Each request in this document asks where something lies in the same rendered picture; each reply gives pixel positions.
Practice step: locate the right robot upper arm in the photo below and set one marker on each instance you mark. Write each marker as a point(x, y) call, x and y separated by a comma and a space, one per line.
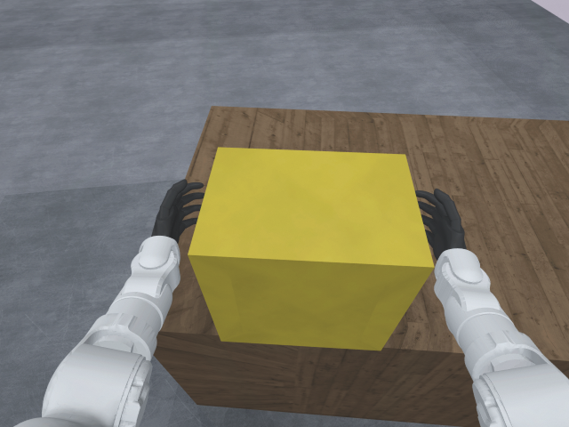
point(534, 396)

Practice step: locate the robot left hand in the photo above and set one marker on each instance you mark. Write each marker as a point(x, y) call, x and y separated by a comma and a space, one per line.
point(169, 220)

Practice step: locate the robot right hand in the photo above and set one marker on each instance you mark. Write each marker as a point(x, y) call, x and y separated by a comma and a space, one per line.
point(446, 230)

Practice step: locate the pedestal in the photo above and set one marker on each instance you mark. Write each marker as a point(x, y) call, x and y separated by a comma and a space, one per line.
point(509, 180)

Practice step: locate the left robot upper arm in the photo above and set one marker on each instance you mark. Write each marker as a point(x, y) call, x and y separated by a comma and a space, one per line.
point(98, 387)

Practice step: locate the left robot forearm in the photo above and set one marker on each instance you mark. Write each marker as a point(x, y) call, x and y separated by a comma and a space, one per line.
point(137, 314)

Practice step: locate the right robot forearm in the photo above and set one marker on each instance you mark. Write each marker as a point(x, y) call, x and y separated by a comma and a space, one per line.
point(486, 335)

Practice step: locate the carton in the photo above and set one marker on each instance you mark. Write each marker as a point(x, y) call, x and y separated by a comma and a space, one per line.
point(309, 248)

